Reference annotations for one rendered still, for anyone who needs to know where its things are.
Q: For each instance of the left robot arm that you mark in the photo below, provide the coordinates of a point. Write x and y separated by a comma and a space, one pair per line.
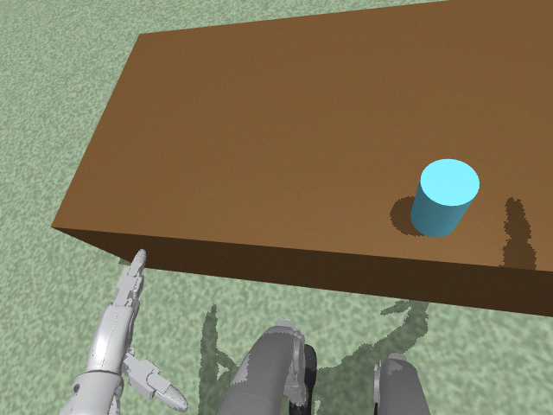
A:
95, 393

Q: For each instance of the can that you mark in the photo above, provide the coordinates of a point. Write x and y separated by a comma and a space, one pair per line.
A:
445, 190

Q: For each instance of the left robot foot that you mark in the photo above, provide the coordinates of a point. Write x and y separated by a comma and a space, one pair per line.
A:
309, 380

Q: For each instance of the left robot hand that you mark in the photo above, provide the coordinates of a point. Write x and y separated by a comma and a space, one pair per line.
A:
110, 349

